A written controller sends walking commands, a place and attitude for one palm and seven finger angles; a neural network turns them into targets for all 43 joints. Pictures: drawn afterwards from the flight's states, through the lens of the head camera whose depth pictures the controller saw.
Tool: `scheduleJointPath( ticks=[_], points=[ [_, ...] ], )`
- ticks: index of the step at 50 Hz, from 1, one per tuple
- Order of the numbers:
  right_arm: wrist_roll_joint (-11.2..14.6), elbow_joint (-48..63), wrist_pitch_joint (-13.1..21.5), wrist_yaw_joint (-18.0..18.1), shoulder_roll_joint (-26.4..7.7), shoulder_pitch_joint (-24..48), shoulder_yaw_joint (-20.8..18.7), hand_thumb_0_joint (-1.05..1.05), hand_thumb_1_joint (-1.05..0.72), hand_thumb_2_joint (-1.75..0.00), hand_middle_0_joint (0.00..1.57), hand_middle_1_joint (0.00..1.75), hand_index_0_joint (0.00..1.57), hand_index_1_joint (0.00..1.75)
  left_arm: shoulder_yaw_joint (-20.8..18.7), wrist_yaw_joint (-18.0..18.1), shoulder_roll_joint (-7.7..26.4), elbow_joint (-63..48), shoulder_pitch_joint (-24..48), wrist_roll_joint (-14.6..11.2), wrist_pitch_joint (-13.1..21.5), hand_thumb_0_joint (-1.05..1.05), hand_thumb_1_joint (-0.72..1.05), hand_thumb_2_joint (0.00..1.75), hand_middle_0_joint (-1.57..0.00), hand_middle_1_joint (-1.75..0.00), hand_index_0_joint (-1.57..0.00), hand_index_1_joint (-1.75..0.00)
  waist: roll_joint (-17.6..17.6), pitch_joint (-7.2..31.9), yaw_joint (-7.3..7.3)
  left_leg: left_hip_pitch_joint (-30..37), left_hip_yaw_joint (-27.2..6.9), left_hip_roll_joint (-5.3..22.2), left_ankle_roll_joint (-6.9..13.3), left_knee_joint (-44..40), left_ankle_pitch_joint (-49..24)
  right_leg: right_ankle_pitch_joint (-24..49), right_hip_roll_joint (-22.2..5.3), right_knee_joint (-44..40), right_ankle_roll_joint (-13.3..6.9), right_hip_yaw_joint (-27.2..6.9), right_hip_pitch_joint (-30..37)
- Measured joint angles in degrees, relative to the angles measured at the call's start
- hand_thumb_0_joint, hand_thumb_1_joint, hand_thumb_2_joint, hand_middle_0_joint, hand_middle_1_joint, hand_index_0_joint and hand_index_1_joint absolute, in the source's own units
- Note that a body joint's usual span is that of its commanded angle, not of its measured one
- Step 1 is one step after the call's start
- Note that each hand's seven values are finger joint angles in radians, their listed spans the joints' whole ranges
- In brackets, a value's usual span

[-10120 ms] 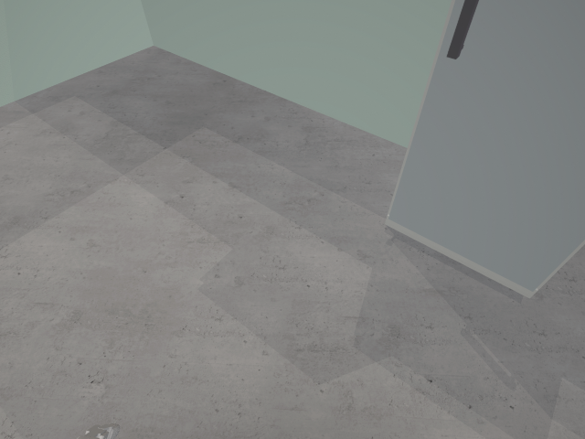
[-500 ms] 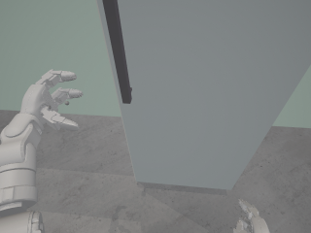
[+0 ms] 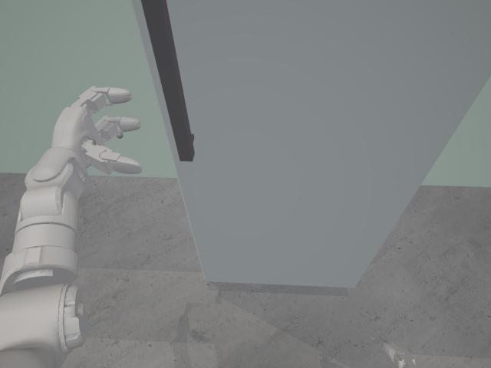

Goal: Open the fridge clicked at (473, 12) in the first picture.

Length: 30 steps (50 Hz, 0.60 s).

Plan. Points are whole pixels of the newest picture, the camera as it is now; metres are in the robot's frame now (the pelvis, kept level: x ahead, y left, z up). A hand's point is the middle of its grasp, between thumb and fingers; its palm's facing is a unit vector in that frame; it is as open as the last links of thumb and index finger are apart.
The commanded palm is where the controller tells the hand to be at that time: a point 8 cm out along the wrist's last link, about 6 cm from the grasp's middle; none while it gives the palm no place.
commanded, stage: move the hooked fingers beside the handle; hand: left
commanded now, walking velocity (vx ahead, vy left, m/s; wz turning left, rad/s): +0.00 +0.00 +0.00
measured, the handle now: (171, 58) +0.52 +0.14 +0.26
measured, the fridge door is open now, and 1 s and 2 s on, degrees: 0 0 0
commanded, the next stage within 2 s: feel for the door with the fingertips in 1.24 s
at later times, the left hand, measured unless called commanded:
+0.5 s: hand (145, 112) +0.48 +0.19 +0.19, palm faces -0.02 -1.00 +0.01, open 14.0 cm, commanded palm +0.45 +0.25 +0.18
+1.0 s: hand (139, 116) +0.47 +0.19 +0.18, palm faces -0.02 -1.00 +0.01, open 14.0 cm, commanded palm +0.45 +0.25 +0.18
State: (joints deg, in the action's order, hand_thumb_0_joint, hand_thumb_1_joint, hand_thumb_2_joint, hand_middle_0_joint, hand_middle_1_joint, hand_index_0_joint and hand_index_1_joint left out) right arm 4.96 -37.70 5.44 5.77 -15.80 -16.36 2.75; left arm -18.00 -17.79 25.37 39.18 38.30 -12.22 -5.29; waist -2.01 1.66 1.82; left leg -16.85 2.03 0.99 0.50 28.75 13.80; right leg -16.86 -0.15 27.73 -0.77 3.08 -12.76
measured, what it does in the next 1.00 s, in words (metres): stands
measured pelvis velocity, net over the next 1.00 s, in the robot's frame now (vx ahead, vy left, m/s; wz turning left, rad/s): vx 0.00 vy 0.01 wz -0.01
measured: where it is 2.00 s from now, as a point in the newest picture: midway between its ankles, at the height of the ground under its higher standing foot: outside the picture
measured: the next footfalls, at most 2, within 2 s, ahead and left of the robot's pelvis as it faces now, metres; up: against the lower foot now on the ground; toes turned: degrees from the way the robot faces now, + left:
none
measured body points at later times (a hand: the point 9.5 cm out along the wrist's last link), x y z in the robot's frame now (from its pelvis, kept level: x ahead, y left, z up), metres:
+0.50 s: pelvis +0.00 +0.00 +0.00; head +0.04 -0.01 +0.45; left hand +0.47 +0.24 +0.19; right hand +0.04 -0.27 -0.12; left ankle +0.01 +0.11 -0.74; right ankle -0.03 -0.11 -0.74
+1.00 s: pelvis +0.00 +0.01 +0.00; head +0.04 +0.00 +0.44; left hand +0.47 +0.25 +0.18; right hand +0.07 -0.27 -0.12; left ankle +0.01 +0.11 -0.74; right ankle -0.03 -0.11 -0.74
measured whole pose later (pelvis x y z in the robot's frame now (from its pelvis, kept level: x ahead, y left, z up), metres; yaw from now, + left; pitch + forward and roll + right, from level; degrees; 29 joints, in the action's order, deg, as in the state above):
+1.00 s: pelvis +0.00 +0.01 +0.00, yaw -1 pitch +6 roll -1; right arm 3.7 -38.4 3.0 4.4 -16.3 -19.3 1.5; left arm -18.7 -15.9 26.9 58.1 51.9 -9.1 3.5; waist -1.5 2.9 4.3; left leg -23.3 2.5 1.5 0.8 32.1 15.2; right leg -17.4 0.2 30.0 -0.4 2.5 -18.9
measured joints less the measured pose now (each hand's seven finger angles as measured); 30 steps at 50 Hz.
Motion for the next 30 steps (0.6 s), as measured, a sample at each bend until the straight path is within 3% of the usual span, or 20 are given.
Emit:
scheduleJointPath(
  ticks=[14,24,30],
  points=[
    [-0.4,-1.5,-1.5,-0.4,-0.6,-2.6,-0.9,0.01,-0.91,-0.90,0.20,0.30,0.20,0.30,-0.1,0.8,1.2,12.5,8.6,1.7,4.8,-0.01,-0.50,0.30,-0.30,-1.20,-0.30,-1.20,0.2,0.3,1.46,-2.6,0.3,0.3,0.0,1.1,0.5,-0.2,0.2,0.9,0.0,-0.3,-2.6],
    [-1.2,-2.3,-1.9,-1.2,-0.8,-4.5,-1.2,0.01,-0.91,-0.90,0.20,0.30,0.20,0.30,-1.6,1.7,2.6,21.3,14.9,3.6,9.1,-0.01,-0.50,0.30,-0.30,-1.20,-0.30,-1.20,0.4,0.7,3.32,-5.4,0.8,0.6,0.1,2.2,0.9,-0.4,0.5,2.0,0.1,-0.9,-5.6],
    [-1.4,-1.6,-3.0,-1.4,-1.0,-6.2,-1.6,0.01,-0.91,-0.90,0.20,0.30,0.20,0.30,-3.7,1.2,3.9,21.3,13.6,4.0,10.2,-0.01,-0.50,0.30,-0.30,-1.20,-0.30,-1.20,0.2,1.1,3.92,-5.8,1.7,0.9,0.1,2.3,1.2,-0.3,0.8,2.0,0.2,-1.9,-6.5]
  ],
)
